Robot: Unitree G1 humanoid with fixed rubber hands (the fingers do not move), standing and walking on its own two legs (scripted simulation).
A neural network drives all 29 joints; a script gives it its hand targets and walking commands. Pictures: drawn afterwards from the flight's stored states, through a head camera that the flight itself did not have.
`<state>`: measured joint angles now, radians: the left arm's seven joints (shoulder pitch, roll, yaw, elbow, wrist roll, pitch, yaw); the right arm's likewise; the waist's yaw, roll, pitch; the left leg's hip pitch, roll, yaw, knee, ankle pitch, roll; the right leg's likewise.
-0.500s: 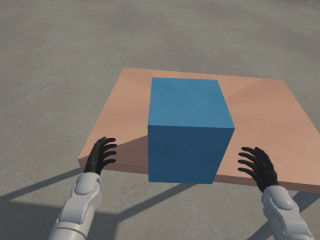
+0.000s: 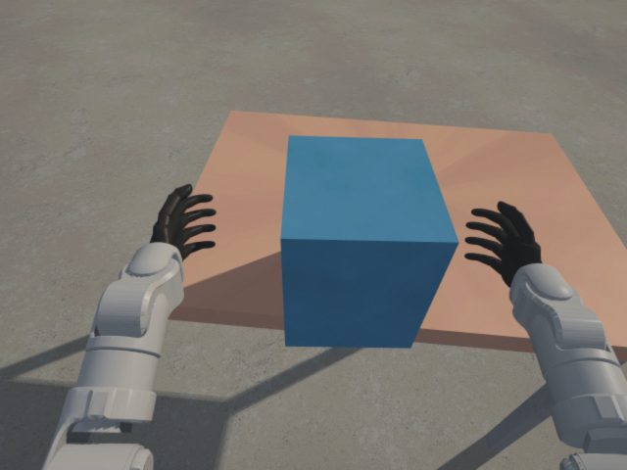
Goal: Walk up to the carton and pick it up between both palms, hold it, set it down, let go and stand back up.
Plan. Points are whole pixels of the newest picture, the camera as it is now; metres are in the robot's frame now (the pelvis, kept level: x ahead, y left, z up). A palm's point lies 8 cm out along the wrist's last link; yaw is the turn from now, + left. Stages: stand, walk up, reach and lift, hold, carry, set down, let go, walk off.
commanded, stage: reach and lift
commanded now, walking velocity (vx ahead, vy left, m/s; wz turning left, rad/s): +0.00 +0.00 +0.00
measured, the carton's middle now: (351, 245) +0.45 -0.05 +0.04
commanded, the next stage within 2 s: none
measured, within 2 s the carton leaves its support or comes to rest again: neither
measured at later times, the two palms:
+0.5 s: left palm (179, 171) +0.42 +0.17 +0.19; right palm (519, 192) +0.42 -0.24 +0.17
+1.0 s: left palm (177, 146) +0.46 +0.18 +0.21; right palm (511, 165) +0.45 -0.24 +0.19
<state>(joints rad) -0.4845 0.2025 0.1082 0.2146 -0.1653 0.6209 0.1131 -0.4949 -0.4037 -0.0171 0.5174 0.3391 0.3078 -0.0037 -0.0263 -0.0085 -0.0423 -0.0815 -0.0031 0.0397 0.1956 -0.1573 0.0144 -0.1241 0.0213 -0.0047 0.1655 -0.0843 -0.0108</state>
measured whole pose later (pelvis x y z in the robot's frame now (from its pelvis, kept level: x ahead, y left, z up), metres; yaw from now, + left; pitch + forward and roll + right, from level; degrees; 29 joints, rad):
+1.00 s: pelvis +0.00 +0.00 +0.00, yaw +3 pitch +11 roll -1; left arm -1.06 0.34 0.06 0.78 -0.28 0.60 0.07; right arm -1.09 -0.43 -0.04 0.98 0.30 0.40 -0.02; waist -0.06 0.04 -0.15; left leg -0.26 -0.01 -0.01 0.17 -0.11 0.01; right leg -0.24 0.01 -0.05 0.06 -0.01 -0.01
